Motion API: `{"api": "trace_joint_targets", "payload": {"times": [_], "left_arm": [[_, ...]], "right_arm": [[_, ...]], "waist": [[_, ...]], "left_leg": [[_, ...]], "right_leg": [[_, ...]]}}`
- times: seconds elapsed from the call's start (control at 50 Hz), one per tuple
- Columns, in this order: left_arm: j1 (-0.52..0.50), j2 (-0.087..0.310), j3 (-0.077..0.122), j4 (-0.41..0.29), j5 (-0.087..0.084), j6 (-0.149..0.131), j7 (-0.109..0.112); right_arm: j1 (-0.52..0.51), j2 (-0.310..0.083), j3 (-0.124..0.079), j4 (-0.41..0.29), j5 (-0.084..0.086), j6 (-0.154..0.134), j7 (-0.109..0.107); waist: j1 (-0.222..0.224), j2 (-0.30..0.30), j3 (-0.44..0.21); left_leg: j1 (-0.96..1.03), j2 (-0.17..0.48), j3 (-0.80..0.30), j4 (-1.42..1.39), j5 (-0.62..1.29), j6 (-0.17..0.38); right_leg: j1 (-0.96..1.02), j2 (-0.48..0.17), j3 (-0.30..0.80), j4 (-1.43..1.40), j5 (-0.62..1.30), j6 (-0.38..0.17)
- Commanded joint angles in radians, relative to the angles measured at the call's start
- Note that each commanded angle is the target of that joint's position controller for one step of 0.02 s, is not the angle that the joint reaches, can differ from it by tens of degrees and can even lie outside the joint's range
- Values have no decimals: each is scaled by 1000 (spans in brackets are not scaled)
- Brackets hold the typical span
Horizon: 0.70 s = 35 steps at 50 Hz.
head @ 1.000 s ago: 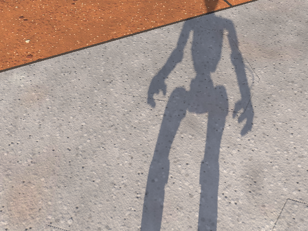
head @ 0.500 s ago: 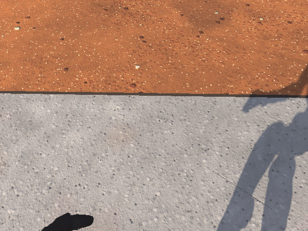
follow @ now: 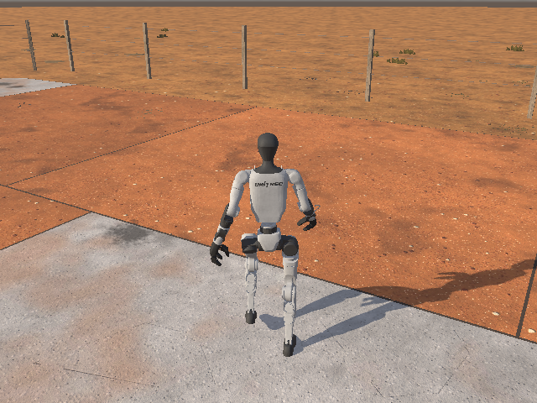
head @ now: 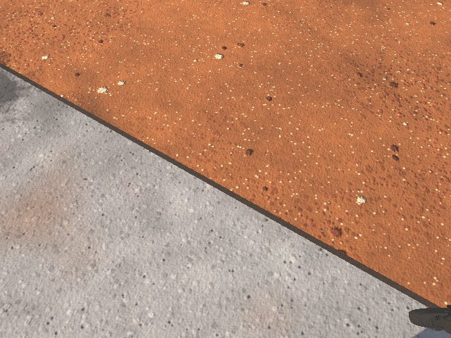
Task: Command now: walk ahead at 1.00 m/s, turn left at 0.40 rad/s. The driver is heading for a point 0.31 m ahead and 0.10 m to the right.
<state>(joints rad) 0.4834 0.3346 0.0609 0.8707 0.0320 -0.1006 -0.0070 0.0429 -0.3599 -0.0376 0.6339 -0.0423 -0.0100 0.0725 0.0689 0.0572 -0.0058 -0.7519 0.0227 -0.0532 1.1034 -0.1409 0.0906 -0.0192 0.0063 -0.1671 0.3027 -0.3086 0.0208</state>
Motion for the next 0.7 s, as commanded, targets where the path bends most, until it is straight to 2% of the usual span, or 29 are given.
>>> {"api": "trace_joint_targets", "payload": {"times": [0.02, 0.06, 0.08, 0.1, 0.12, 0.14, 0.16, 0.18, 0.2, 0.22, 0.24, 0.26, 0.28, 0.3, 0.32, 0.34, 0.38, 0.4, 0.42, 0.46, 0.5, 0.54, 0.56, 0.58, 0.6, 0.62, 0.64, 0.66, 0.7], "left_arm": [[-91, 64, -5, -62, -8, -36, -11], [-25, 97, -4, -26, -17, -27, -9], [0, 118, -3, -5, -18, -21, -9], [7, 156, 2, 5, -18, -16, -5], [5, 192, 8, 14, -16, -10, 2], [1, 204, 10, 22, -19, 0, 11], [-12, 193, 6, 20, -33, 6, 15], [29, 82, -15, -15, -26, 6, 10], [180, 2, -32, -37, -77, 13, 15], [27, 97, -5, -49, -53, 20, 29], [-47, 51, -17, -78, -59, 14, 24], [-67, 29, -23, -68, -43, 16, 21], [-66, 14, -23, -58, -28, 31, 16], [-28, -7, -26, -42, -15, 51, 7], [-23, -25, -25, -43, -7, 65, 1], [-26, -38, -24, -46, -2, 73, -4], [-63, -63, -32, -60, -2, 75, -7], [-107, -69, -37, -70, -7, 72, -7], [-145, -66, -39, -73, -10, 69, -7], [-183, -51, -38, -70, -11, 69, -2], [-180, -25, -32, -61, -2, 63, 3], [-107, 3, -22, -17, 15, 48, 8], [-78, 57, -11, -7, 16, 33, 12], [-63, 107, -2, -16, 12, 33, 16], [-64, 56, -20, -20, -21, 42, 13], [-127, 38, -26, -32, -38, 51, 12], [-193, 17, -33, -38, -30, 61, 18], [-244, -2, -41, -41, -20, 70, 27], [-292, -7, -45, -31, -5, 81, 36]], "right_arm": [[-87, 11, 32, -95, 1, -17, 23], [-154, 21, 42, -105, 2, -28, 29], [-156, 19, 44, -99, -2, -33, 23], [-133, 8, 41, -91, -7, -37, 12], [-52, -12, 33, -62, -18, -43, -1], [118, -38, 19, -1, -28, -52, -17], [290, -75, 3, 58, -41, -63, -34], [390, -160, -18, 96, -54, -66, -57], [383, -220, -42, 76, -34, -63, -64], [383, -171, -47, 81, 17, -57, -70], [306, -113, -29, 104, 28, -66, -69], [259, -38, -12, 122, 23, -72, -68], [234, 0, 0, 127, 26, -77, -73], [215, 21, 8, 136, 29, -77, -76], [215, 26, 11, 146, 31, -84, -75], [210, 14, 8, 161, 32, -91, -72], [160, 3, 7, 174, 31, -98, -67], [151, 7, 7, 182, 33, -99, -64], [168, 11, 7, 196, 36, -100, -61], [207, 8, 4, 224, 44, -99, -59], [213, -12, -4, 246, 46, -90, -67], [232, -20, -7, 266, 47, -75, -79], [296, -23, -9, 276, 39, -69, -83], [465, 52, 7, 301, 57, -60, -90], [492, 47, 5, 333, 55, -30, -96], [450, 24, -1, 332, 39, -10, -95], [391, 22, -3, 330, 25, 3, -94], [349, 31, -1, 327, 22, 13, -94], [338, 57, 8, 342, 21, 33, -97]], "waist": [[-74, -93, 145], [-52, -81, 162], [-60, -87, 153], [-84, -120, 115], [-129, -155, 50], [-201, -180, -45], [-288, -186, -130], [-250, -41, -274], [-168, 163, -521], [-213, -49, -484], [-162, 15, -287], [-120, -27, -130], [-88, -14, -64], [-51, -7, -46], [-31, -6, -50], [-12, 1, -53], [17, 29, -45], [8, 51, -33], [-13, 68, -34], [-37, 58, -46], [-27, 24, -29], [2, -29, -22], [-9, -115, -41], [-57, -295, -159], [-43, -286, -272], [-61, -213, -220], [-73, -161, -149], [-90, -146, -86], [-114, -175, -51]], "left_leg": [[104, 5, 49, -257, 139, 8], [208, -18, 126, -384, 147, 29], [244, -28, 157, -422, 126, 43], [303, -57, 166, -451, 69, 51], [389, -97, 172, -472, 11, 61], [566, -123, 157, -519, 12, 71], [795, -68, 105, -611, 137, 86], [1071, 183, -115, -526, 314, 97], [1333, 498, -596, -528, 743, 265], [1217, 401, -446, -530, 964, 243], [1067, 355, -312, -580, 948, 221], [902, 297, -233, -643, 871, 174], [790, 257, -177, -691, 851, 147], [687, 241, -126, -743, 844, 136], [628, 231, -97, -772, 851, 135], [592, 213, -59, -791, 879, 140], [515, 150, 43, -814, 858, 116], [489, 114, 85, -826, 806, 99], [496, 96, 100, -830, 750, 88], [520, 110, 81, -812, 648, 70], [543, 136, 53, -756, 590, 51], [550, 99, 53, -606, 510, 15], [539, 31, 87, -470, 321, -17], [455, -77, 117, -221, -197, -47], [454, -113, 32, -94, -506, -56], [429, -91, -17, -53, -517, -60], [410, -71, -20, -52, -486, -65], [422, -47, -19, -106, -443, -71], [507, -39, 14, -258, -383, -86]], "right_leg": [[-203, -214, 84, -299, 312, -123], [-160, -226, 71, -335, 504, -142], [-94, -223, 69, -291, 710, -152], [-25, -236, 69, -206, 974, -152], [40, -243, 58, -62, 1206, -140], [41, -234, 56, 163, 1289, -119], [-64, -191, 41, 437, 1152, -93], [-289, -91, 58, 802, 349, -81], [-569, 53, 185, 1221, -291, -56], [-600, 9, 290, 1208, -178, -65], [-656, -27, 266, 1117, -136, -61], [-660, -55, 239, 1014, -115, -52], [-620, -67, 239, 940, -103, -41], [-538, -65, 232, 891, -90, -26], [-481, -59, 226, 830, -77, -17], [-453, -45, 206, 784, -52, -11], [-391, -37, 167, 612, 56, -17], [-355, -31, 139, 498, 145, -22], [-330, -20, 119, 427, 242, -26], [-274, -17, 126, 353, 359, -38], [-237, -19, 145, 295, 365, -59], [-129, -2, 142, 182, 421, -87], [-56, -86, 208, 166, 822, -102], [92, -333, 423, 212, 1353, -257], [93, -410, 545, 177, 1375, -354], [19, -380, 517, 130, 1149, -354], [-60, -342, 488, 84, 911, -330], [-150, -304, 443, 39, 753, -294], [-256, -232, 359, -8, 567, -234]]}}
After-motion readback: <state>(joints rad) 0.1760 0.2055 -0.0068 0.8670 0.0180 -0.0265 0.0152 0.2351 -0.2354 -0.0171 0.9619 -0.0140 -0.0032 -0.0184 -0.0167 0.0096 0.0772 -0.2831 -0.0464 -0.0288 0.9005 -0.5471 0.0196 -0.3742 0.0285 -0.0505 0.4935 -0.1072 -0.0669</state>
